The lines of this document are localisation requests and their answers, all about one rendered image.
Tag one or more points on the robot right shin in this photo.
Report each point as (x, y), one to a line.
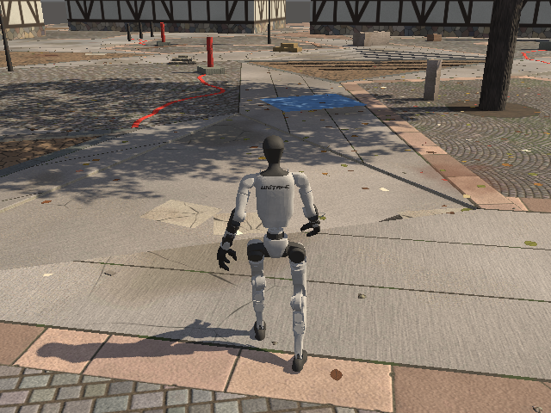
(299, 328)

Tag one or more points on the robot left hand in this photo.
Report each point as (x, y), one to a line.
(221, 256)

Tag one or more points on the robot right upper arm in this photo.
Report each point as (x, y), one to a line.
(306, 194)

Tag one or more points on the robot right hand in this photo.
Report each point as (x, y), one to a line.
(311, 233)

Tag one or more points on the robot left foot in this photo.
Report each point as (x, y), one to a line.
(260, 334)

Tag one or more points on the robot right forearm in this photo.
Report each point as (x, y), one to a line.
(314, 221)

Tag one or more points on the robot left forearm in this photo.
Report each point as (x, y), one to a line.
(230, 233)

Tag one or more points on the robot left upper arm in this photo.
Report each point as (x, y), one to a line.
(242, 198)

